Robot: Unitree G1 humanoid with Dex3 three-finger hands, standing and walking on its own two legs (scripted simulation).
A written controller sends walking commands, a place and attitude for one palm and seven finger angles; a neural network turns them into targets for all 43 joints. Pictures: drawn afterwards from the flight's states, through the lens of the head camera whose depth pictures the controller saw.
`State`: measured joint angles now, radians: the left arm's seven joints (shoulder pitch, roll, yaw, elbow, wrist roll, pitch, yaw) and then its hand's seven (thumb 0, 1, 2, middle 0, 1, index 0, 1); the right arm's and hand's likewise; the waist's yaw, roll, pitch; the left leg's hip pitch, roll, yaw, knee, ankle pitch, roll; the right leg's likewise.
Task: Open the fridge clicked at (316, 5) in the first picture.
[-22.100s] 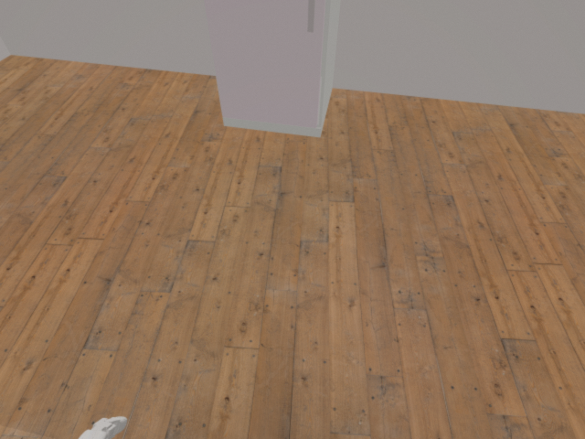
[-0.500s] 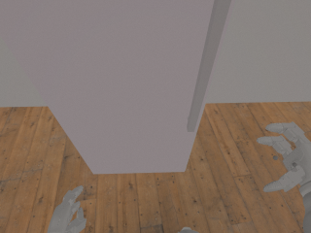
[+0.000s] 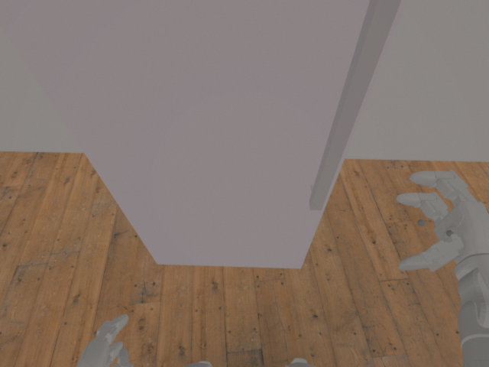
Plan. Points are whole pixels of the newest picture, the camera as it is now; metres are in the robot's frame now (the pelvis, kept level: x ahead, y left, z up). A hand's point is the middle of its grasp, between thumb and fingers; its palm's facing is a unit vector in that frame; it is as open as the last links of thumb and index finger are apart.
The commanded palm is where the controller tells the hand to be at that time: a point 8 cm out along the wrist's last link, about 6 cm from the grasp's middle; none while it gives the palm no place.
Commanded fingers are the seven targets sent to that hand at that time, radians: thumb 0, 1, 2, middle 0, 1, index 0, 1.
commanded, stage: move the hooked fingers beside the handle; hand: right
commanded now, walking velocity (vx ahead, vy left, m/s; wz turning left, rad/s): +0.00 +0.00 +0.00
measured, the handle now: (337, 124) +0.50 -0.11 +0.12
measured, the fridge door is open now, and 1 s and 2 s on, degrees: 0 0 0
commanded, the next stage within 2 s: feel for the door with the fingertips in 1.66 s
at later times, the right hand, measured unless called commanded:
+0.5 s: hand (394, 193) +0.40 -0.21 +0.07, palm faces -0.05 +1.00 +0.00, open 14.0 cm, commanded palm +0.37 -0.26 +0.07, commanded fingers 0.00 0.50 -0.30 0.30 1.20 0.30 1.20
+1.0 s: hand (370, 169) +0.45 -0.18 +0.06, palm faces -0.06 +1.00 -0.01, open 14.0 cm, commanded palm +0.42 -0.24 +0.07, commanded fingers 0.00 0.50 -0.30 0.30 1.20 0.30 1.20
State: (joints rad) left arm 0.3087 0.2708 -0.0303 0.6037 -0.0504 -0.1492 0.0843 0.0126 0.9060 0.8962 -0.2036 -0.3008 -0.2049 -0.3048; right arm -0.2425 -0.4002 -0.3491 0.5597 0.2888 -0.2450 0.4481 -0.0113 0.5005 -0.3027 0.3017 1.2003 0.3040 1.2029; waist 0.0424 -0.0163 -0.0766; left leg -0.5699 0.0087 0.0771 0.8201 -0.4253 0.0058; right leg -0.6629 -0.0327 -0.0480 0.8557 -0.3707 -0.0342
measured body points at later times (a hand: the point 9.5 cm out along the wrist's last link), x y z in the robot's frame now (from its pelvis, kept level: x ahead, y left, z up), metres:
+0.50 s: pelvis +0.00 +0.00 +0.00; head +0.06 +0.00 +0.44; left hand +0.10 +0.27 -0.11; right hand +0.39 -0.26 +0.07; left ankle -0.01 +0.12 -0.70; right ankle +0.03 -0.10 -0.70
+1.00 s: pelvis +0.00 +0.01 -0.01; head +0.08 +0.00 +0.43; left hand +0.03 +0.28 -0.12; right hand +0.45 -0.23 +0.07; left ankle -0.01 +0.12 -0.70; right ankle +0.03 -0.10 -0.70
